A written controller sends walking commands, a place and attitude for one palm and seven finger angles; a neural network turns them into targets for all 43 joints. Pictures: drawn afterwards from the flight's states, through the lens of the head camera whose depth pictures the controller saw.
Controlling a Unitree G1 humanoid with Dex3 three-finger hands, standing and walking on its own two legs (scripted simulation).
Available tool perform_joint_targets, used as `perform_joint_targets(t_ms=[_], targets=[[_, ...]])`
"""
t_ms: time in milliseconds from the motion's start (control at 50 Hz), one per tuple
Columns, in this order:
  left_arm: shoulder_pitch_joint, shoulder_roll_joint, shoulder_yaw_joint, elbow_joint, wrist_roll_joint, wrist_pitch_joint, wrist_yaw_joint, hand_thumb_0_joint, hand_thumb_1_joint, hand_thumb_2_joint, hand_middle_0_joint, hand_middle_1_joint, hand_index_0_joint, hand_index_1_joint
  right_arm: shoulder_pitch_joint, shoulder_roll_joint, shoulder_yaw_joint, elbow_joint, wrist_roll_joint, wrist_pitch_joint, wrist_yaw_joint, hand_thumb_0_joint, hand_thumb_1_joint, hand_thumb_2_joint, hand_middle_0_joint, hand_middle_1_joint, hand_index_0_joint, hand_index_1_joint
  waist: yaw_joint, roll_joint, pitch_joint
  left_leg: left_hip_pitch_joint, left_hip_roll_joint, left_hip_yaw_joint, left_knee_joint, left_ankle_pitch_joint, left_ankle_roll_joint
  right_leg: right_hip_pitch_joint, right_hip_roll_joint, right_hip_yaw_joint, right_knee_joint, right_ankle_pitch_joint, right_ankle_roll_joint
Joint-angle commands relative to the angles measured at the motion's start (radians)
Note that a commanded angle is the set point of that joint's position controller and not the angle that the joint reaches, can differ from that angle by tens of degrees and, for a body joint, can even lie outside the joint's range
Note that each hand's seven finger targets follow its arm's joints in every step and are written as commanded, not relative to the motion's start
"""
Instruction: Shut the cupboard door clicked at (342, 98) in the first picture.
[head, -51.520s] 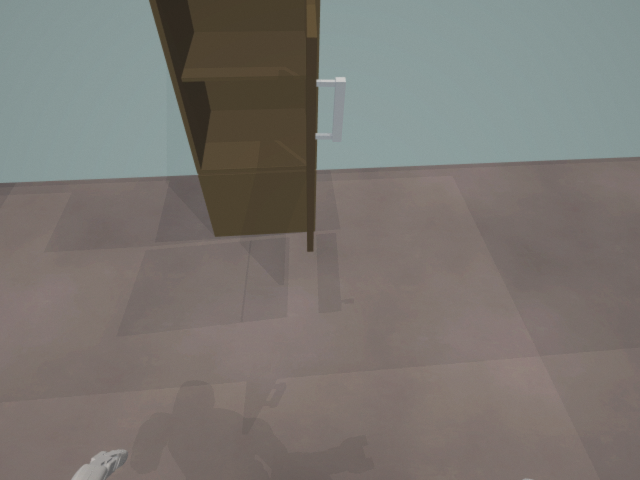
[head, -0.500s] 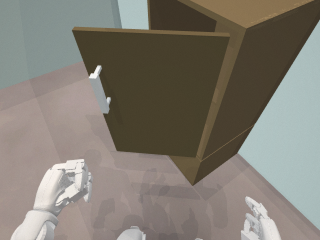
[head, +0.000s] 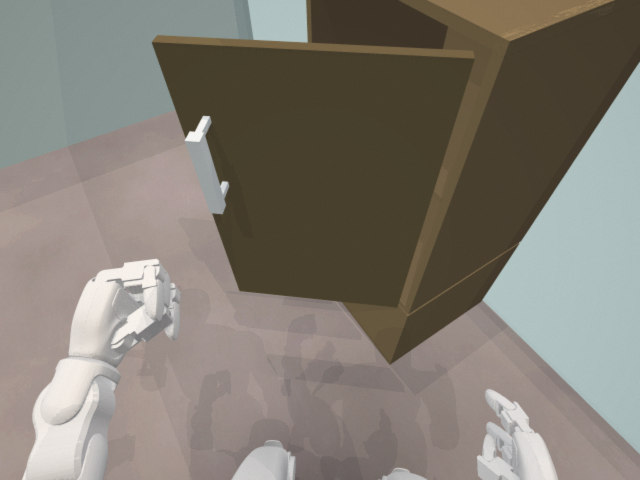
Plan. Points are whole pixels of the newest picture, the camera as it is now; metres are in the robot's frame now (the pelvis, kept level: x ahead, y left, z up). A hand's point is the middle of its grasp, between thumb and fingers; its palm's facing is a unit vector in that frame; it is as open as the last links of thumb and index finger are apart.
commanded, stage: bring the fist close to the handle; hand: left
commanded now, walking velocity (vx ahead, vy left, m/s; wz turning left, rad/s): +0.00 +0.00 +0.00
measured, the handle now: (211, 167) +0.52 +0.20 +0.08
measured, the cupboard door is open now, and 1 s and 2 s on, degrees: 50 50 38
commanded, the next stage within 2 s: push the door shut along its arc in 1.14 s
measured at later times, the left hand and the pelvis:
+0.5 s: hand (204, 245) +0.38 +0.18 +0.08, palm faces -0.07 -1.00 +0.00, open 3.1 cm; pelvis +0.01 +0.01 +0.01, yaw -2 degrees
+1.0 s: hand (222, 214) +0.43 +0.16 +0.08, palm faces -0.06 -1.00 -0.03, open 3.1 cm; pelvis +0.01 +0.00 +0.01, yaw -2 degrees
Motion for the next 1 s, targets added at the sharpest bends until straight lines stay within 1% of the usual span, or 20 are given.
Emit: perform_joint_targets(t_ms=[0, 60, 120, 160, 200, 260, 340, 400, 460, 500, 540, 560, 640, 660, 700, 760, 800, 860, 940, 980], targets=[[-0.239, 0.158, 0.027, -0.113, 0.003, 0.041, -0.046, 0.000, 0.900, 0.900, -1.300, -1.500, -1.300, -1.500, -0.019, -0.138, -0.061, -0.152, 0.002, -0.047, -0.014, 0.000, -0.900, -0.900, 0.200, 0.300, 0.200, 0.300, -0.036, -0.038, -0.227, 0.173, -0.038, -0.015, -0.167, 0.098, 0.031, 0.070, 0.020, 0.122, -0.223, 0.152, 0.008], [-0.361, 0.227, 0.117, -0.103, -0.003, 0.037, -0.003, 0.000, 0.900, 0.900, -1.300, -1.500, -1.300, -1.500, -0.025, -0.139, -0.058, -0.141, -0.007, -0.035, -0.019, 0.000, -0.900, -0.900, 0.200, 0.300, 0.200, 0.300, -0.021, -0.046, -0.258, 0.198, -0.034, -0.021, -0.180, 0.128, 0.027, 0.087, 0.029, 0.099, -0.204, 0.186, 0.003], [-0.392, 0.185, 0.124, -0.124, -0.011, -0.016, 0.043, 0.000, 0.900, 0.900, -1.300, -1.500, -1.300, -1.500, -0.030, -0.121, -0.060, -0.142, -0.011, -0.037, -0.006, 0.000, -0.900, -0.900, 0.200, 0.300, 0.200, 0.300, 0.002, -0.012, -0.328, 0.263, -0.035, -0.020, -0.198, 0.200, 0.019, 0.115, 0.035, 0.072, -0.171, 0.279, -0.004], [-0.367, 0.185, 0.119, -0.067, 0.010, -0.033, 0.063, 0.000, 0.900, 0.900, -1.300, -1.500, -1.300, -1.500, -0.017, -0.126, -0.061, -0.128, -0.015, -0.029, 0.003, 0.000, -0.900, -0.900, 0.200, 0.300, 0.200, 0.300, 0.002, 0.001, -0.319, 0.270, -0.034, -0.015, -0.197, 0.227, 0.018, 0.109, 0.038, 0.066, -0.163, 0.311, -0.006], [-0.397, 0.128, 0.048, 0.005, 0.040, -0.030, 0.062, 0.000, 0.900, 0.900, -1.300, -1.500, -1.300, -1.500, -0.005, -0.124, -0.063, -0.117, -0.012, -0.018, 0.015, 0.000, -0.900, -0.900, 0.200, 0.300, 0.200, 0.300, -0.020, -0.005, -0.270, 0.257, -0.031, -0.010, -0.201, 0.215, 0.017, 0.070, 0.037, 0.060, -0.164, 0.312, -0.002], [-0.406, 0.153, 0.053, 0.143, 0.062, 0.006, 0.043, 0.000, 0.900, 0.900, -1.300, -1.500, -1.300, -1.500, 0.021, -0.147, -0.072, -0.103, -0.010, 0.006, 0.020, 0.000, -0.900, -0.900, 0.200, 0.300, 0.200, 0.300, -0.032, -0.065, -0.206, 0.213, -0.029, -0.009, -0.207, 0.168, 0.021, 0.054, 0.038, 0.066, -0.188, 0.276, 0.000], [-0.564, 0.152, 0.043, 0.089, 0.052, 0.006, 0.033, 0.000, 0.900, 0.900, -1.300, -1.500, -1.300, -1.500, 0.013, -0.146, -0.076, -0.114, -0.006, 0.024, 0.018, 0.000, -0.900, -0.900, 0.200, 0.300, 0.200, 0.300, -0.038, -0.022, -0.292, 0.275, -0.030, -0.007, -0.205, 0.214, 0.020, 0.072, 0.036, 0.063, -0.183, 0.323, -0.003], [-0.720, 0.163, 0.053, 0.040, 0.051, -0.047, 0.066, 0.000, 0.900, 0.900, -1.300, -1.500, -1.300, -1.500, 0.013, -0.141, -0.074, -0.096, -0.015, 0.023, 0.013, 0.000, -0.900, -0.900, 0.200, 0.300, 0.200, 0.300, -0.052, 0.004, -0.355, 0.328, -0.025, -0.020, -0.194, 0.238, 0.018, 0.058, 0.039, 0.061, -0.168, 0.328, -0.004], [-0.738, 0.204, 0.085, 0.068, 0.073, -0.095, 0.100, 0.000, 0.900, 0.900, -1.300, -1.500, -1.300, -1.500, 0.034, -0.145, -0.079, -0.070, -0.023, 0.024, 0.015, 0.000, -0.900, -0.900, 0.200, 0.300, 0.200, 0.300, -0.047, 0.004, -0.403, 0.360, -0.017, -0.028, -0.179, 0.292, 0.015, 0.053, 0.043, 0.060, -0.147, 0.356, -0.007], [-0.752, 0.149, 0.038, 0.147, 0.093, -0.091, 0.103, 0.000, 0.900, 0.900, -1.300, -1.500, -1.300, -1.500, 0.041, -0.137, -0.078, -0.055, -0.021, 0.031, 0.023, 0.000, -0.900, -0.900, 0.200, 0.300, 0.200, 0.300, -0.059, 0.019, -0.376, 0.356, -0.018, -0.025, -0.181, 0.292, 0.013, 0.027, 0.040, 0.057, -0.149, 0.360, -0.004], [-0.765, 0.169, 0.046, 0.275, 0.108, -0.063, 0.098, 0.000, 0.900, 0.900, -1.300, -1.500, -1.300, -1.500, 0.053, -0.147, -0.078, -0.041, -0.019, 0.048, 0.026, 0.000, -0.900, -0.900, 0.200, 0.300, 0.200, 0.300, -0.067, -0.022, -0.310, 0.294, -0.021, -0.020, -0.189, 0.237, 0.015, 0.020, 0.040, 0.060, -0.165, 0.334, -0.002], [-0.748, 0.203, 0.074, 0.340, 0.115, -0.042, 0.094, 0.000, 0.900, 0.900, -1.300, -1.500, -1.300, -1.500, 0.066, -0.155, -0.082, -0.036, -0.019, 0.060, 0.026, 0.000, -0.900, -0.900, 0.200, 0.300, 0.200, 0.300, -0.061, -0.055, -0.302, 0.273, -0.022, -0.017, -0.190, 0.232, 0.019, 0.032, 0.042, 0.060, -0.170, 0.333, -0.002], [-0.827, 0.178, 0.058, 0.379, 0.100, -0.006, 0.068, 0.000, 0.900, 0.900, -1.300, -1.500, -1.300, -1.500, 0.067, -0.152, -0.080, -0.060, -0.014, 0.087, 0.030, 0.000, -0.900, -0.900, 0.200, 0.300, 0.200, 0.300, -0.055, -0.029, -0.334, 0.283, -0.030, -0.007, -0.194, 0.259, 0.018, 0.061, 0.037, 0.064, -0.181, 0.373, -0.004], [-0.849, 0.218, 0.092, 0.378, 0.096, -0.012, 0.072, 0.000, 0.900, 0.900, -1.300, -1.500, -1.300, -1.500, 0.069, -0.157, -0.081, -0.060, -0.018, 0.091, 0.028, 0.000, -0.900, -0.900, 0.200, 0.300, 0.200, 0.300, -0.047, -0.017, -0.351, 0.286, -0.030, -0.005, -0.186, 0.274, 0.019, 0.076, 0.038, 0.068, -0.179, 0.389, -0.006], [-0.932, 0.185, 0.069, 0.349, 0.088, -0.045, 0.078, 0.000, 0.900, 0.900, -1.300, -1.500, -1.300, -1.500, 0.072, -0.147, -0.082, -0.058, -0.018, 0.092, 0.030, 0.000, -0.900, -0.900, 0.200, 0.300, 0.200, 0.300, -0.065, -0.039, -0.391, 0.309, -0.028, -0.005, -0.171, 0.297, 0.021, 0.069, 0.039, 0.069, -0.171, 0.416, -0.002], [-0.978, 0.246, 0.117, 0.398, 0.100, -0.100, 0.093, 0.000, 0.900, 0.900, -1.300, -1.500, -1.300, -1.500, 0.088, -0.153, -0.084, -0.037, -0.024, 0.096, 0.028, 0.000, -0.900, -0.900, 0.200, 0.300, 0.200, 0.300, -0.064, -0.057, -0.377, 0.273, -0.027, -0.006, -0.159, 0.258, 0.023, 0.055, 0.044, 0.077, -0.161, 0.381, -0.003], [-0.961, 0.212, 0.086, 0.421, 0.116, -0.121, 0.091, 0.000, 0.900, 0.900, -1.300, -1.500, -1.300, -1.500, 0.084, -0.146, -0.085, -0.040, -0.023, 0.099, 0.035, 0.000, -0.900, -0.900, 0.200, 0.300, 0.200, 0.300, -0.065, -0.033, -0.374, 0.266, -0.029, 0.001, -0.163, 0.243, 0.023, 0.047, 0.040, 0.080, -0.159, 0.372, -0.002], [-0.888, 0.248, 0.113, 0.472, 0.124, -0.110, 0.079, 0.000, 0.900, 0.900, -1.300, -1.500, -1.300, -1.500, 0.104, -0.159, -0.091, -0.040, -0.023, 0.110, 0.040, 0.000, -0.900, -0.900, 0.200, 0.300, 0.200, 0.300, -0.050, -0.036, -0.387, 0.257, -0.032, 0.008, -0.161, 0.255, 0.025, 0.068, 0.043, 0.083, -0.162, 0.387, -0.003], [-0.952, 0.266, 0.124, 0.484, 0.107, -0.086, 0.064, 0.000, 0.900, 0.900, -1.300, -1.500, -1.300, -1.500, 0.096, -0.154, -0.089, -0.046, -0.016, 0.129, 0.034, 0.000, -0.900, -0.900, 0.200, 0.300, 0.200, 0.300, -0.066, -0.067, -0.347, 0.213, -0.035, 0.017, -0.172, 0.205, 0.031, 0.079, 0.040, 0.096, -0.188, 0.361, 0.006], [-0.957, 0.287, 0.145, 0.455, 0.098, -0.098, 0.063, 0.000, 0.900, 0.900, -1.300, -1.500, -1.300, -1.500, 0.092, -0.154, -0.089, -0.055, -0.015, 0.132, 0.029, 0.000, -0.900, -0.900, 0.200, 0.300, 0.200, 0.300, -0.059, -0.062, -0.372, 0.216, -0.036, 0.019, -0.173, 0.209, 0.033, 0.107, 0.039, 0.103, -0.190, 0.364, 0.005]])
